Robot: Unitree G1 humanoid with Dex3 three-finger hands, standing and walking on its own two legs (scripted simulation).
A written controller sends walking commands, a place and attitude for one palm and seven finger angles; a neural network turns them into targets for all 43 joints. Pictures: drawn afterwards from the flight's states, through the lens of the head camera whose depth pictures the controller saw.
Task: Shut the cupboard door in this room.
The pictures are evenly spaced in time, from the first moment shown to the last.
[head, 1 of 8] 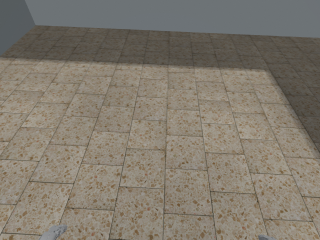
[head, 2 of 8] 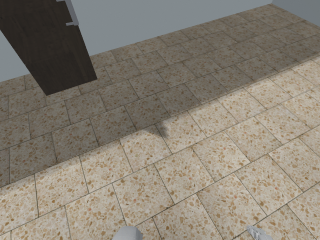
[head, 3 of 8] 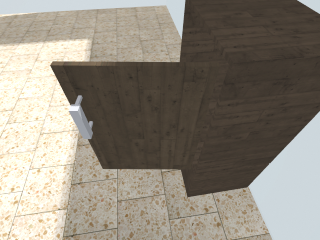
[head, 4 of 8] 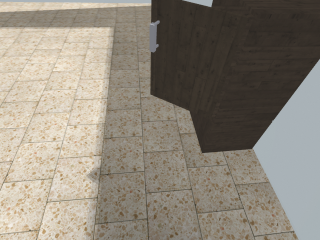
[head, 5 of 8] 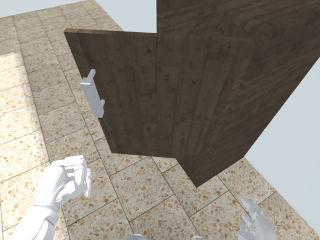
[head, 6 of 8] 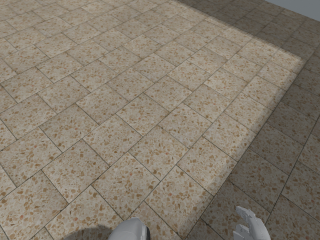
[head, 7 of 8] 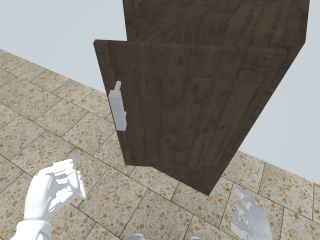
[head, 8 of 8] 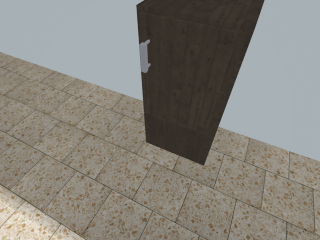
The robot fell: no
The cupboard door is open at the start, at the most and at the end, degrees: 81 81 0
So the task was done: yes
